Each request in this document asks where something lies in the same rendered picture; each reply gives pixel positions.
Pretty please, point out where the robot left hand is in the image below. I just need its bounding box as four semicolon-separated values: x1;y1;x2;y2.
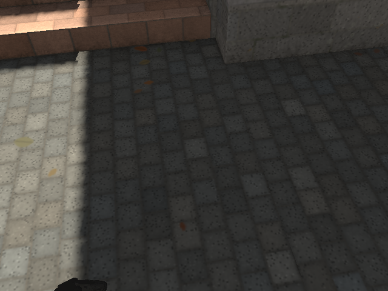
54;278;107;291

